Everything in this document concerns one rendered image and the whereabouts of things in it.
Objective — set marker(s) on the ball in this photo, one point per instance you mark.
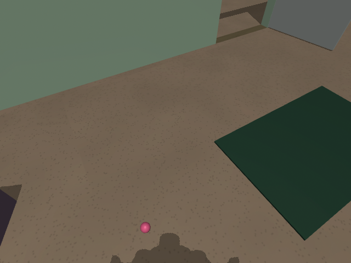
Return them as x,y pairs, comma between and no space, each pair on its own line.
145,227

